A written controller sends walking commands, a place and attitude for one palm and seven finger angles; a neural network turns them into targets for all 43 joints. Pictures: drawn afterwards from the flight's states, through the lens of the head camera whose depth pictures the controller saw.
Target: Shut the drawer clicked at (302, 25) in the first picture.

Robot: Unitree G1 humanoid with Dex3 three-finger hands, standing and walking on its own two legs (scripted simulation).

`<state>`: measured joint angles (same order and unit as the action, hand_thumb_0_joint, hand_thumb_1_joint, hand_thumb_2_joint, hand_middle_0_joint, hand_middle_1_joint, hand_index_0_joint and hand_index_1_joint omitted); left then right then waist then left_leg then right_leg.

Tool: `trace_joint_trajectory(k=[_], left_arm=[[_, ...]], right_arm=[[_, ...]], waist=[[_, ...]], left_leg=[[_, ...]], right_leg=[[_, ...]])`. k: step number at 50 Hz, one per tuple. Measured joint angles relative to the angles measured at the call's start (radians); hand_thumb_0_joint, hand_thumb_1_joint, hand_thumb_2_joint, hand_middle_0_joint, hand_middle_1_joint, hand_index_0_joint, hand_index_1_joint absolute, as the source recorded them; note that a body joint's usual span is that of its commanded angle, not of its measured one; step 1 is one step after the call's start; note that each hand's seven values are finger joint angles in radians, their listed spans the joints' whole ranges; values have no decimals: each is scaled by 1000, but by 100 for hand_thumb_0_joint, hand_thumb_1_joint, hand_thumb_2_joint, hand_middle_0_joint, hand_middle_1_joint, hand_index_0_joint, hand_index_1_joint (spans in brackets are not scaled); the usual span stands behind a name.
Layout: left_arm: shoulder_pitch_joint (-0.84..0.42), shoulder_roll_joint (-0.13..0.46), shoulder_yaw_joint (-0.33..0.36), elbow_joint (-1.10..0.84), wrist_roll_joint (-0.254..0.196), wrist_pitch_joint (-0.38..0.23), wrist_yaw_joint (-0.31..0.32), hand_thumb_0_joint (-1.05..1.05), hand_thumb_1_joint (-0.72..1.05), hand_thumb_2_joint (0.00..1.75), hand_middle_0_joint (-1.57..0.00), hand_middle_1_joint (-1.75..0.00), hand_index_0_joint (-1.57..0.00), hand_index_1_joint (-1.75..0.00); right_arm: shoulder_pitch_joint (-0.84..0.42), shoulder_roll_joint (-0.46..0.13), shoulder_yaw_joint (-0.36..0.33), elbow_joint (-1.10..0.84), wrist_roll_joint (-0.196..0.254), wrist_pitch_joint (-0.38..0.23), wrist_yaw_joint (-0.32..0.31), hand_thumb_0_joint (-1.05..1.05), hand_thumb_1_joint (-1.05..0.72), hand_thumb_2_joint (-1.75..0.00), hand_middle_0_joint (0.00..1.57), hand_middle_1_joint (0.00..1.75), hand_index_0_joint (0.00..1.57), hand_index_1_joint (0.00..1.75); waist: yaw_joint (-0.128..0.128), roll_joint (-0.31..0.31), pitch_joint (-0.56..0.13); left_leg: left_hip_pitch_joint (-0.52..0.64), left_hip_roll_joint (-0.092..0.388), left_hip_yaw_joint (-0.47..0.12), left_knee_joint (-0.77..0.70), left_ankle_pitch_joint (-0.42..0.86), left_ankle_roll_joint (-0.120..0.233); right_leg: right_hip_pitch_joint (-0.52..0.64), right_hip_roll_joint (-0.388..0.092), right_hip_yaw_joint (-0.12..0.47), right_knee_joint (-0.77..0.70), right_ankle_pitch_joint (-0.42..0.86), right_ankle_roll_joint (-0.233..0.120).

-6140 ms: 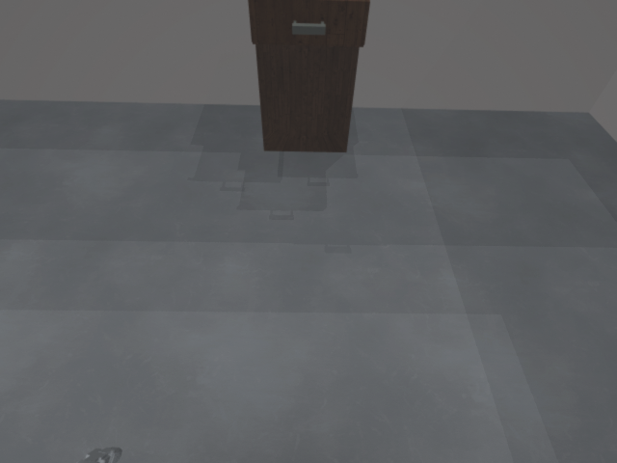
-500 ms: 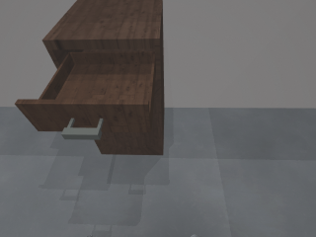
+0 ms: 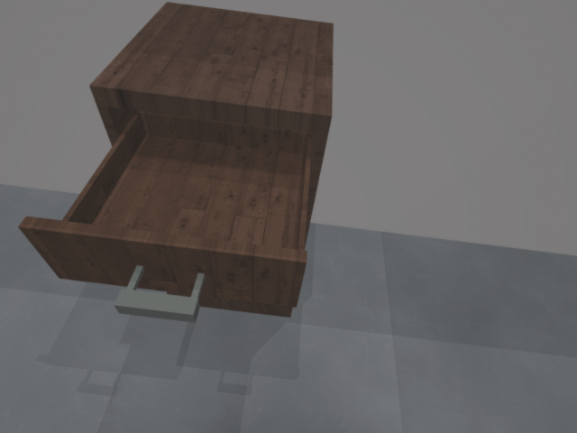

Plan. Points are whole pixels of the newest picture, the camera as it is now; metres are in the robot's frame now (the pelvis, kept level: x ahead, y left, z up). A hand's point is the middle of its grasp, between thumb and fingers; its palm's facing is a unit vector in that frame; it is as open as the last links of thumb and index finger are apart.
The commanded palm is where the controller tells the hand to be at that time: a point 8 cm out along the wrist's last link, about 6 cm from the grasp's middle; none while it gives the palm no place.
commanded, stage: come to a stop and stand still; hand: left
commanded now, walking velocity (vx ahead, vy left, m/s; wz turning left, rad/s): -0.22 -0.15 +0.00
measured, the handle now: (163, 291) +0.29 +0.22 -0.01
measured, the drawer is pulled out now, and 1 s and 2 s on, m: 0.30 0.30 0.30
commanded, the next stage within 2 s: look again from close up in 0.88 s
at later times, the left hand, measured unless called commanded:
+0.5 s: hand out of the picture +0.00 +0.11 -0.16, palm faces +0.02 -0.97 -0.24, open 7.4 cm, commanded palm none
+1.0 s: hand out of the picture -0.06 +0.07 -0.17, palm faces +0.06 -0.98 -0.17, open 7.4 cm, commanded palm none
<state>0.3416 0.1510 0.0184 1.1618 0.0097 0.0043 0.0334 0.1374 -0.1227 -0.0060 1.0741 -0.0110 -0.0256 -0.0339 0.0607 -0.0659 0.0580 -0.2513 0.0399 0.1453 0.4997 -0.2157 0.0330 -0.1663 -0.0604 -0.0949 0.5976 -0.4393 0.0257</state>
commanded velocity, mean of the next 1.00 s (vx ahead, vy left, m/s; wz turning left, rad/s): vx -0.01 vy -0.01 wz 0.00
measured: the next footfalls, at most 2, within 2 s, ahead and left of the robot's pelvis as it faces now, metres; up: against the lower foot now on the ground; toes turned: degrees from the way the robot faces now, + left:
right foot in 0.32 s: +0.02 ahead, -0.15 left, +0.00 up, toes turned -5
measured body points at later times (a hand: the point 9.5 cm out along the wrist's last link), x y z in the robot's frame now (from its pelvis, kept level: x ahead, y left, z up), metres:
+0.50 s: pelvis -0.04 -0.07 +0.00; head -0.03 -0.09 +0.45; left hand +0.00 +0.16 -0.14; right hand -0.03 -0.31 -0.16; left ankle -0.03 +0.08 -0.72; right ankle -0.03 -0.16 -0.74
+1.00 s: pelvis -0.05 -0.09 +0.01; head -0.04 -0.09 +0.46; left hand -0.06 +0.12 -0.16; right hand -0.08 -0.29 -0.16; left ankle -0.05 +0.07 -0.73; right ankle -0.03 -0.16 -0.74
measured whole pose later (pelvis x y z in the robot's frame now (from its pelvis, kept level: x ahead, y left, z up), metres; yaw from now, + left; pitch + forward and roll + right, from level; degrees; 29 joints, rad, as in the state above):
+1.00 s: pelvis -0.05 -0.09 +0.01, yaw +0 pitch -1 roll +0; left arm 0.30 0.11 0.02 1.14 0.01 -0.01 0.03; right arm 0.32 -0.12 -0.01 1.15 -0.02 0.01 -0.03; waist 0.01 0.01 0.03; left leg -0.18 0.08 0.02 0.44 -0.24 -0.05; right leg -0.19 0.04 -0.10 0.40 -0.20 -0.06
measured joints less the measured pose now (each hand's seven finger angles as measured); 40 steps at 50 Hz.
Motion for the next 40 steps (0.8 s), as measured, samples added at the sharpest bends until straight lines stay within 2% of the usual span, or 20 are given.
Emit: trace_joint_trajectory(k=[7, 10, 13, 16, 20, 23, 27, 28, 32, 40], left_arm=[[-67, 22, 23, -62, 8, 38, -2, 1, 90, 90, -20, -30, -19, -30], [-97, 43, 37, -99, 9, 46, -1, 1, 91, 90, -20, -30, -19, -30], [-116, 53, 40, -127, 10, 40, -1, 1, 91, 90, -20, -30, -19, -30], [-114, 59, 33, -145, 14, 19, -2, 0, 91, 90, -20, -30, -19, -30], [-107, 29, 15, -131, 17, 16, -3, 0, 91, 90, -20, -30, -19, -30], [-102, 9, 6, -118, 12, 14, -6, 0, 90, 90, -20, -30, -19, -30], [-110, 0, 3, -93, 2, 3, -2, 1, 93, 90, -20, -30, -20, -30], [-117, 3, 4, -85, -1, 2, -1, 1, 93, 90, -20, -30, -20, -30], [-133, 17, 7, -62, -9, -2, -2, 1, 94, 90, -20, -30, -20, -30], [-95, 0, 3, -34, -6, 2, -6, 1, 93, 90, -20, -30, -20, -30]], right_arm=[[-44, -4, -27, -33, 2, 25, -17, -1, -93, -90, 20, 30, 20, 30], [-35, -19, -35, -37, -4, 39, -10, -1, -93, -90, 20, 30, 20, 30], [-14, -39, -44, -30, -10, 52, 1, -1, -92, -90, 20, 30, 20, 30], [18, -53, -52, -22, -5, 62, 10, 0, -91, -90, 20, 30, 20, 30], [60, -74, -56, -7, -2, 92, 21, 0, -91, -90, 20, 30, 20, 30], [92, -72, -48, 7, -3, 85, 21, 0, -91, -90, 20, 30, 20, 30], [135, -63, -31, 32, -1, 59, 10, 0, -91, -90, 20, 30, 20, 30], [140, -55, -27, 47, -2, 54, 5, 0, -91, -90, 20, 30, 20, 30], [156, -19, -7, 86, -1, 45, -1, 0, -91, -90, 20, 30, 20, 30], [174, 1, -2, 92, -4, 49, -1, 0, -91, -90, 20, 30, 20, 30]], waist=[[-30, 28, 34], [-38, 38, 31], [-46, 55, 19], [-52, 62, -3], [-61, 98, -24], [-67, 96, -35], [-78, 107, -37], [-81, 102, -32], [-65, 67, -10], [-63, 78, -16]], left_leg=[[-1, 13, 13, -53, 48, 1], [-17, 27, 11, -49, 58, -12], [-34, 39, 2, -35, 64, -30], [-68, 43, -4, 16, 51, -53], [-93, 34, -74, 135, -132, -50], [-72, 20, -100, 179, -132, -44], [30, 27, -123, 28, -37, -50], [44, 30, -130, -3, -57, -66], [75, 29, -128, -57, -30, -94], [98, 38, -131, -96, -2, -95]], right_leg=[[-169, 12, 61, 283, -51, 8], [-201, 13, 69, 317, -37, 6], [-166, 4, 56, 211, -10, -1], [-82, -3, 51, -8, 120, -11], [-73, 24, 32, -29, 139, -46], [-60, 42, 30, -82, 166, -62], [-67, 81, 5, -97, 179, -76], [-69, 83, -2, -94, 177, -78], [-42, 84, -2, -137, 204, -86], [-14, 96, -5, -186, 233, -96]])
